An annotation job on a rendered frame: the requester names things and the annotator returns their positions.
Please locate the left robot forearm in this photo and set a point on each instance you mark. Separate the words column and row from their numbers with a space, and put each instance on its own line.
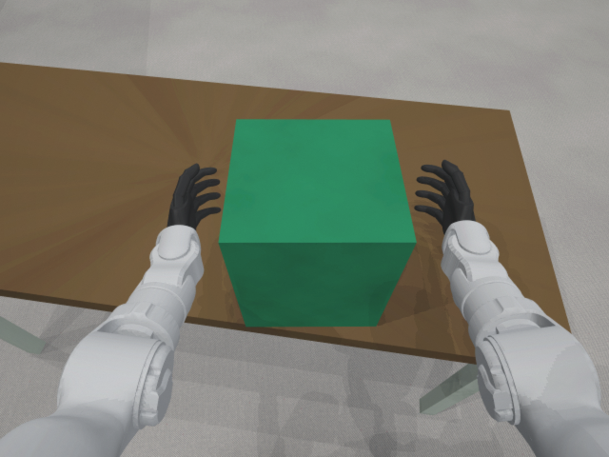
column 159, row 305

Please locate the robot left upper arm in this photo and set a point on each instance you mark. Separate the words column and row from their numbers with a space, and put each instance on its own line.
column 115, row 385

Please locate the table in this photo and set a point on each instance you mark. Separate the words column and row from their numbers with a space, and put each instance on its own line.
column 89, row 162

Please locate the carton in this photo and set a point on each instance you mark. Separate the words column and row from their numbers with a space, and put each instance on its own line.
column 316, row 228

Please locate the right robot hand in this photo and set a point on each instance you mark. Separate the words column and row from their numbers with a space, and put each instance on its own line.
column 456, row 203

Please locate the robot right upper arm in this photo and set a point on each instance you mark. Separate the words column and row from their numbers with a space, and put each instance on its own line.
column 539, row 381

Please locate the left robot hand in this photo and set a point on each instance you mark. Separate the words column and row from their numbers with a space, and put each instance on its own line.
column 184, row 204

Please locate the right robot forearm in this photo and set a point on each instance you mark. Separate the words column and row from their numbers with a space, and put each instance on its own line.
column 481, row 288

